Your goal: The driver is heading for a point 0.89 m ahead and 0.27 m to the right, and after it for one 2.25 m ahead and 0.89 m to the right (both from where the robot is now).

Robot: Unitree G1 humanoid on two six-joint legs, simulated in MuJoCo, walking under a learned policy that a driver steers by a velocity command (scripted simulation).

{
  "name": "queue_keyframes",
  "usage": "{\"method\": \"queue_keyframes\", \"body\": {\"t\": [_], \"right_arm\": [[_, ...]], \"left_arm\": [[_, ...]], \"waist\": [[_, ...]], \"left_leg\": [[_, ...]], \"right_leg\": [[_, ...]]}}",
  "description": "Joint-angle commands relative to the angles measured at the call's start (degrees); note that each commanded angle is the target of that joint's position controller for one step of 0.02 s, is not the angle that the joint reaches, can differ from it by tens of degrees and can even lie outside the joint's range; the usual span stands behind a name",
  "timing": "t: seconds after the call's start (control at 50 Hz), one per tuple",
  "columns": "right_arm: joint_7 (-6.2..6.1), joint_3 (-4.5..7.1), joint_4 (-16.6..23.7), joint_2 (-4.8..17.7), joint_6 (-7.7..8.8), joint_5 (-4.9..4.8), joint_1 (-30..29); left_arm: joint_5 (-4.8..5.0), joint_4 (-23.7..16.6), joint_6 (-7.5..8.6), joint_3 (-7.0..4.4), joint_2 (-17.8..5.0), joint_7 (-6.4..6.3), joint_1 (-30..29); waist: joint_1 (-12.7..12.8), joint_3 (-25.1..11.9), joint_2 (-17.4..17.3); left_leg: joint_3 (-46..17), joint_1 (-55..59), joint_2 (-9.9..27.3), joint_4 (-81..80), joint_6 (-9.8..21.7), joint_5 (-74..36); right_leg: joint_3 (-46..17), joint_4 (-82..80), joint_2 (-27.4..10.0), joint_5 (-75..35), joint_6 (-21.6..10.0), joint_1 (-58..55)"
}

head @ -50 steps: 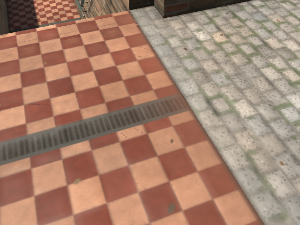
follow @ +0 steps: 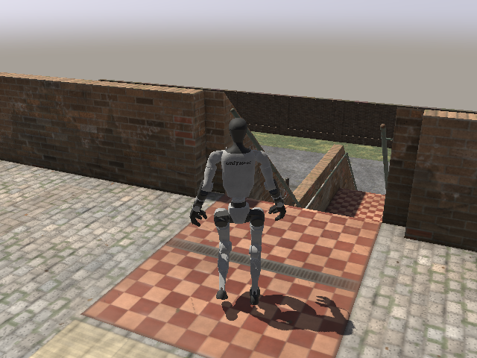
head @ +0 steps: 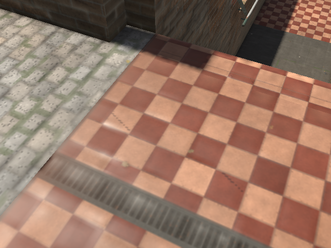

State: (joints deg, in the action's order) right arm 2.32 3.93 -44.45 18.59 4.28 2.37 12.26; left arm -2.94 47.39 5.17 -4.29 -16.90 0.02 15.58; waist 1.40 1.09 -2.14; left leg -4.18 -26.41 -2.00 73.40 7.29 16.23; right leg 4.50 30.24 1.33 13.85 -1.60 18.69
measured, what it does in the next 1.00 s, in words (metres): walks ahead, turning right: left foot, then right foot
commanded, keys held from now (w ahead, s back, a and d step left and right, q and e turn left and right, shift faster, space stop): w+e+shift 0.88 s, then w+q+shift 0.02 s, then q+shift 0.10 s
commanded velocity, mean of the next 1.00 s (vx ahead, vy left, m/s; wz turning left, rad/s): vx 0.97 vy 0.00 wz -0.66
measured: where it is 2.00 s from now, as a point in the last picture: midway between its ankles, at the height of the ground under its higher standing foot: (252, 119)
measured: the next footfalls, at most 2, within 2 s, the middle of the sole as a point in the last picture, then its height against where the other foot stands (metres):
left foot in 0.26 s outside the picture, level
right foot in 0.70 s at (213, 180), level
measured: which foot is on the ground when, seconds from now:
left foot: up 0.00-0.24, down 0.26-0.70, up 0.72-1.00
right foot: down 0.00-0.24, up 0.26-0.68, down 0.70-1.00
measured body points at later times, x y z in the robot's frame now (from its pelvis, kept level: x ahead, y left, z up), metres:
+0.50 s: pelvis +0.44 +0.01 +0.01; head +0.46 +0.01 +0.46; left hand +0.68 +0.23 -0.09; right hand +0.35 -0.27 -0.11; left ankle +0.38 +0.14 -0.73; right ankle +0.47 -0.12 -0.64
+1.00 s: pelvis +0.84 -0.19 +0.00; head +0.87 -0.21 +0.45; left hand +1.02 +0.03 -0.12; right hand +0.88 -0.51 -0.06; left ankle +1.13 -0.20 -0.67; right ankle +0.74 -0.13 -0.73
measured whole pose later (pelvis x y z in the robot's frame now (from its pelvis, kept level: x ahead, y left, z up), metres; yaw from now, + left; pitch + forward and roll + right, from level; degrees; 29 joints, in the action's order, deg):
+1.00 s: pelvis +0.84 -0.19 +0.00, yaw -43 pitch +1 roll -1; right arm 1.5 -0.9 -34.5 13.9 4.4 2.9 1.7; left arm 0.9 48.1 4.5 -3.0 -16.6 0.9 25.6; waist 4.3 3.3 -0.8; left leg -1.7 -42.6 7.7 41.0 -0.5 -5.0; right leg -6.6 17.4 11.6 18.4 -10.0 -1.5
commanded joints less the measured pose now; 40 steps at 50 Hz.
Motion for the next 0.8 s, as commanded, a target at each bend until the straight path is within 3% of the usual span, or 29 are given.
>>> {"method": "queue_keyframes", "body": {"t": [0.02, 0.06, 0.12, 0.14, 0.18, 0.2, 0.22, 0.24, 0.26, 0.28, 0.3, 0.32, 0.34, 0.36, 0.38, 0.42, 0.48, 0.56, 0.6, 0.62, 0.64, 0.66, 0.68, 0.7, 0.72, 0.74, 0.76, 0.78, 0.8], "right_arm": [[1.15, -2.33, 6.79, -3.07, -0.05, 1.64, -1.45], [1.42, -2.97, 10.12, -1.56, 0.14, 2.04, -7.90], [2.75, -4.38, 11.87, -1.74, 0.85, 0.08, -14.11], [2.73, -4.26, 11.82, -0.94, 0.91, -0.29, -14.82], [1.70, -3.61, 11.69, 0.97, 1.06, -0.41, -15.43], [0.92, -2.97, 11.06, 2.18, 1.27, -0.17, -13.52], [0.06, -2.09, 8.98, 3.57, 1.54, 0.32, -7.18], [-1.00, -1.07, 6.49, 5.27, 1.79, 1.03, 1.88], [-2.38, 0.49, 5.78, 10.24, 1.98, 2.32, 12.41], [-2.80, 1.28, 5.74, 13.99, 1.63, 3.77, 14.60], [-2.64, 1.21, 5.69, 11.05, 1.10, 1.98, 11.36], [-2.39, 0.15, 5.83, 5.93, 1.28, 1.17, 6.59], [-2.05, -0.31, 5.20, 3.32, 1.57, 0.80, 4.65], [-2.00, -0.69, 4.50, 1.70, 1.77, 0.72, 4.12], [-2.16, -0.91, 3.39, 1.09, 2.23, 0.08, 4.71], [-1.82, -1.25, 0.90, -1.03, 3.28, -1.26, 6.58], [-1.74, -1.33, -0.91, -1.35, 4.12, -1.41, 7.05], [-2.59, -0.82, -2.55, 1.99, 4.14, -1.09, 7.77], [-3.24, -0.37, -3.03, 5.15, 3.69, -1.03, 10.46], [-3.79, 0.09, -2.96, 7.25, 3.06, -0.92, 11.22], [-4.35, 0.66, -2.55, 9.39, 2.16, -0.61, 10.39], [-4.68, 1.20, -1.66, 11.04, 1.13, -0.25, 7.89], [-4.49, 1.40, -0.32, 11.40, 0.22, 0.10, 5.31], [-3.38, 0.98, -0.56, 8.35, -0.03, 0.55, 5.66], [-2.81, -1.39, 3.14, -0.24, 0.81, 1.53, 8.63], [-2.51, -1.73, 9.38, 2.50, 2.37, -0.14, 6.65], [-2.49, -1.67, 9.48, 5.47, 3.61, 0.10, 2.06], [-2.45, -1.63, 8.92, 6.01, 3.82, 0.09, 1.23], [-2.64, -1.97, 8.75, 5.12, 3.14, 0.99, 0.91]], "left_arm": [[1.47, 1.13, 2.02, 0.74, -0.51, 0.82, 6.11], [1.98, 0.94, 2.35, 0.43, -2.20, 0.77, 6.86], [2.36, -0.52, 2.40, -0.79, -6.47, 1.17, 5.44], [2.64, -0.49, 2.49, -1.26, -8.47, 1.43, 6.76], [2.98, 0.15, 2.15, -1.33, -9.33, 1.74, 9.51], [3.00, 0.69, 1.92, -1.31, -9.75, 1.79, 10.99], [3.07, 1.24, 1.57, -1.45, -10.53, 1.76, 11.96], [3.38, 1.13, 1.41, -1.53, -10.61, 1.70, 11.78], [3.34, -0.63, 1.53, -0.56, -6.77, 1.71, 10.15], [5.36, -3.33, 1.21, 1.02, 1.33, 1.30, 13.96], [4.91, -4.03, 0.51, 0.48, -2.22, 0.88, 11.54], [3.94, -4.08, -0.15, 0.23, -2.98, 1.04, 7.25], [3.31, -3.93, -0.63, 0.32, -2.29, 1.60, 5.04], [2.69, -3.51, -1.41, 0.19, -1.74, 2.10, 4.04], [2.06, -3.99, -2.39, 0.26, -0.55, 2.64, 4.79], [1.51, -5.62, -3.99, 0.52, 1.00, 3.28, 0.92], [1.19, -9.29, -4.50, 1.32, 1.50, 4.37, -6.42], [1.45, -12.76, -4.29, 2.43, 0.04, 5.86, -15.16], [1.52, -12.89, -4.21, 2.52, -1.18, 6.00, -16.04], [1.60, -12.26, -4.19, 2.29, -2.32, 5.73, -13.52], [1.70, -10.97, -4.18, 1.71, -4.14, 5.30, -8.09], [1.72, -8.45, -4.13, 0.64, -6.48, 4.70, 1.68], [1.68, -4.44, -3.88, -0.99, -9.17, 3.62, 14.24], [2.20, -2.85, -4.12, -2.51, -11.64, 2.04, 14.80], [2.00, -4.13, -4.85, -3.24, -16.79, 1.52, 9.44], [1.60, -6.84, -5.47, -4.08, -19.41, 1.22, 9.35], [1.66, -7.25, -5.42, -3.76, -16.05, 0.59, 8.20], [1.78, -6.67, -4.99, -3.02, -13.13, 0.25, 5.96], [2.10, -6.15, -4.11, -2.56, -11.85, 0.11, 4.81]], "waist": [[-2.62, 1.26, 6.35], [-2.67, 3.65, 4.55], [-2.20, 4.42, 4.17], [-1.74, 4.06, 4.61], [-1.11, 3.43, 4.48], [-1.90, 1.16, 4.30], [-4.89, -3.50, 3.39], [-9.08, -8.94, 3.54], [-13.82, -15.89, -1.25], [-9.89, -22.11, -12.42], [-8.38, -18.49, -10.65], [-6.75, -9.72, -5.51], [-5.56, -5.34, -2.41], [-4.16, -3.08, -1.94], [-2.36, -2.36, -4.88], [-1.42, 0.10, -3.96], [-0.50, 2.44, -3.08], [-0.33, 6.75, 0.26], [0.03, 5.13, -0.20], [1.82, 2.94, -2.00], [5.35, -0.63, -3.60], [10.47, -5.28, -4.61], [15.47, -10.72, -3.29], [13.33, -9.04, 4.04], [4.44, -7.42, 15.63], [5.24, -18.88, 14.60], [5.35, -10.92, 5.12], [2.04, -3.52, -0.51], [-0.71, -0.45, -2.95]], "left_leg": [[-2.98, -15.53, 6.42, -4.63, -1.65, -0.01], [-0.53, -17.99, 8.55, -12.59, -3.74, -5.20], [4.82, 2.15, 5.20, -31.45, -5.85, -13.56], [5.95, 5.91, 4.06, -32.87, -5.98, -14.63], [5.85, 7.30, 3.10, -37.77, -5.69, -14.86], [5.89, 10.55, 1.71, -40.41, -5.25, -12.58], [6.69, 18.44, -0.31, -42.61, -4.57, -9.97], [6.08, 31.10, 1.11, -41.68, -4.16, -8.38], [-7.23, 43.35, 14.30, -43.66, -3.03, 8.43], [-34.23, 50.19, 29.69, -53.61, -0.52, 26.76], [-40.81, 44.09, 28.50, -59.11, 0.80, 30.49], [-30.32, 37.04, 25.56, -58.41, 0.23, 23.91], [-21.75, 31.00, 22.95, -58.74, -0.22, 12.71], [-14.97, 27.02, 20.04, -59.68, -1.57, 4.57], [-10.64, 24.99, 19.57, -60.18, -1.86, -0.18], [-3.18, 23.88, 18.07, -61.64, -2.89, -9.95], [7.38, 22.55, 16.14, -63.95, -3.58, -21.92], [18.19, 21.21, 13.06, -67.24, -5.73, -33.49], [20.63, 25.13, 13.17, -62.28, -6.96, -58.01], [20.69, 27.91, 14.09, -57.20, -7.37, -69.12], [20.23, 29.30, 15.42, -49.29, -7.48, -76.91], [19.20, 27.58, 16.77, -37.11, -6.76, -80.72], [17.55, 20.98, 16.75, -19.79, -5.62, -73.60], [17.12, 7.65, 8.53, 1.50, -6.06, -26.01], [12.96, -12.87, 1.25, 22.66, -7.74, 14.55], [1.16, -24.46, 0.45, 25.47, -8.04, 11.64], [-0.83, -27.80, 3.71, 19.69, -7.80, 6.87], [-0.71, -25.02, 6.00, 13.20, -7.88, 3.24], [-0.79, -20.74, 7.37, 9.23, -8.66, 3.63]], "right_leg": [[-26.24, -20.26, -14.58, 7.46, -10.67, -8.27], [-23.50, -23.16, -13.81, 2.80, -11.74, -6.30], [-14.61, -27.64, -9.35, -6.72, -9.44, 5.96], [-15.07, -28.27, -10.35, -10.63, -9.55, 5.37], [-15.13, -24.41, -11.51, -19.15, -8.82, -2.24], [-14.32, -18.43, -11.28, -28.16, -8.00, -6.34], [-12.35, -7.49, -9.33, -36.14, -7.10, -8.08], [-11.45, 6.14, -6.79, -33.70, -6.32, -2.62], [-9.56, 25.40, -3.22, -17.16, -5.39, 8.14], [-7.98, 43.92, 0.46, 13.15, -4.70, 22.05], [-9.10, 49.49, -1.55, 7.89, -5.59, 26.90], [-8.72, 48.40, -4.24, 3.13, -5.51, 28.82], [-8.56, 45.91, -5.86, 1.02, -4.90, 27.61], [-8.55, 44.61, -6.86, 0.66, -4.48, 25.86], [-8.32, 43.61, -7.56, 0.49, -3.92, 25.02], [-7.49, 43.16, -8.61, -0.73, -3.69, 27.20], [-4.76, 38.60, -8.37, -8.76, -3.81, 29.13], [2.65, 19.88, -5.48, -16.87, -6.33, 21.15], [7.76, 14.46, -0.69, -16.34, -8.34, 13.83], [8.61, 13.48, 1.32, -14.24, -9.15, 10.20], [8.27, 13.10, 2.96, -11.44, -10.12, 4.22], [6.79, 13.32, 4.22, -8.35, -11.52, -5.71], [2.81, 10.15, 4.88, -5.42, -13.42, -20.27], [-3.55, 7.08, 2.11, -0.55, -14.93, -29.19], [-22.79, 10.13, -7.43, -15.29, -18.90, -35.62], [-46.00, -6.86, -14.67, 3.92, -27.65, -44.66], [-50.11, -16.46, -16.11, 13.38, -24.85, -37.74], [-46.26, -18.10, -14.68, 11.43, -22.15, -27.61], [-41.87, -17.90, -12.28, 4.62, -20.94, -19.12]]}}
